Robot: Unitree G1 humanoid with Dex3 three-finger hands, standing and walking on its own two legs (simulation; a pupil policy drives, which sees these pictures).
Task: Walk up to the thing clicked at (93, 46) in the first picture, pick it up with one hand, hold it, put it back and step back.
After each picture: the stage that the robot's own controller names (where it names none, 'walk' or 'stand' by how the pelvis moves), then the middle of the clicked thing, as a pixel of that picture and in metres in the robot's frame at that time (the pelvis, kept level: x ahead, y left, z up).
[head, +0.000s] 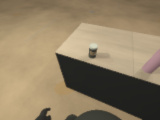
stand; (92, 51) +0.56 +0.01 +0.05
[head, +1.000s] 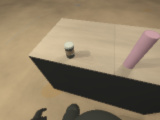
rise first; (69, 50) +0.47 +0.20 +0.08
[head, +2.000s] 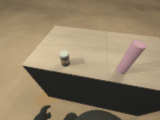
stand; (64, 58) +0.43 +0.21 +0.05
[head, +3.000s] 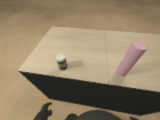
stand; (62, 62) +0.40 +0.22 +0.05
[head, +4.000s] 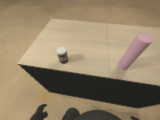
stand; (62, 55) +0.42 +0.23 +0.06
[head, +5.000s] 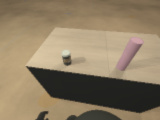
stand; (66, 57) +0.46 +0.22 +0.05
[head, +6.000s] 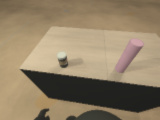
stand; (62, 60) +0.42 +0.23 +0.05
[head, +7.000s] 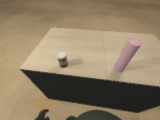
stand; (62, 60) +0.43 +0.23 +0.05
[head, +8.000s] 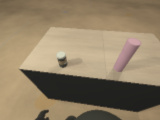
stand; (62, 59) +0.43 +0.24 +0.05
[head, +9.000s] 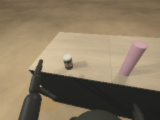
rise first; (68, 62) +0.42 +0.22 +0.05
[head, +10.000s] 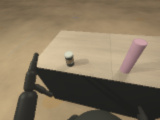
go down; (69, 59) +0.45 +0.22 +0.06
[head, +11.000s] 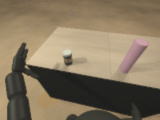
go down; (67, 57) +0.45 +0.21 +0.07
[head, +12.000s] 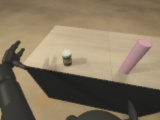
go down; (67, 58) +0.44 +0.20 +0.07
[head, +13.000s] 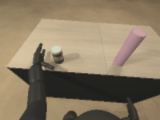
close in; (57, 55) +0.43 +0.22 +0.09
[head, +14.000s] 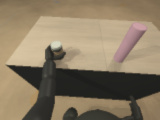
close; (58, 50) +0.45 +0.22 +0.10
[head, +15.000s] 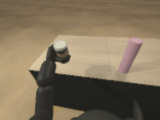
lift; (62, 52) +0.33 +0.19 +0.25
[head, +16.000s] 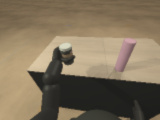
lift; (67, 54) +0.35 +0.16 +0.23
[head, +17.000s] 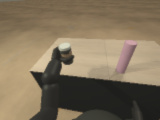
hold; (66, 54) +0.34 +0.17 +0.24
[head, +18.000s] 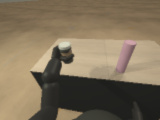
crouch; (66, 53) +0.34 +0.17 +0.25
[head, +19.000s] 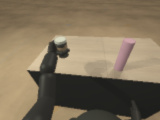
crouch; (62, 47) +0.39 +0.20 +0.25
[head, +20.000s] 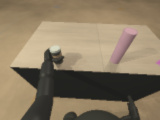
lower; (56, 55) +0.43 +0.23 +0.10
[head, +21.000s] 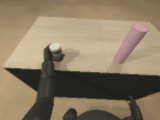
lower; (57, 52) +0.44 +0.22 +0.10
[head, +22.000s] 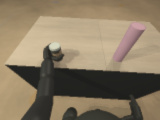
lower; (56, 52) +0.44 +0.22 +0.10
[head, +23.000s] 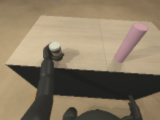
lower; (56, 51) +0.44 +0.23 +0.10
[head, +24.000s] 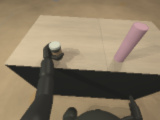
rest; (56, 51) +0.44 +0.23 +0.10
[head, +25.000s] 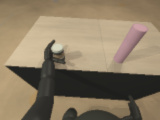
withdraw; (59, 53) +0.43 +0.21 +0.10
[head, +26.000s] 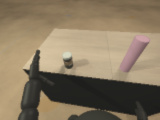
sink last; (68, 60) +0.41 +0.20 +0.08
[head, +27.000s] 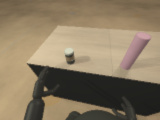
stand; (69, 56) +0.44 +0.20 +0.08
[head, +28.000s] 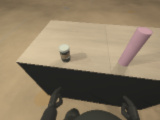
stand; (65, 53) +0.43 +0.21 +0.11
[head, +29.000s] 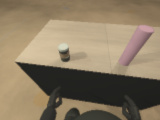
stand; (64, 53) +0.43 +0.21 +0.12
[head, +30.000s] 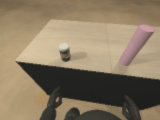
stand; (65, 52) +0.43 +0.21 +0.12
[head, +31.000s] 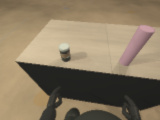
stand; (65, 52) +0.43 +0.20 +0.12
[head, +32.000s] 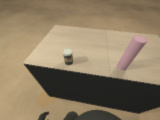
stand; (68, 57) +0.44 +0.20 +0.07
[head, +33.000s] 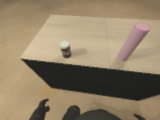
walk; (65, 49) +0.47 +0.21 +0.07
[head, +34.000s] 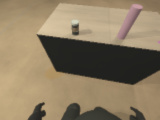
walk; (75, 27) +0.71 +0.20 +0.07
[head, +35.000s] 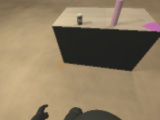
stand; (79, 19) +1.04 +0.23 +0.07
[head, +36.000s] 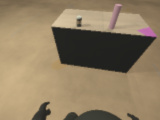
stand; (79, 21) +1.05 +0.22 +0.06
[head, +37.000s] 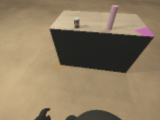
stand; (76, 23) +1.05 +0.23 +0.05
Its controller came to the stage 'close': yes
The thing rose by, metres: 0.20
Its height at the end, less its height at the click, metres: +0.00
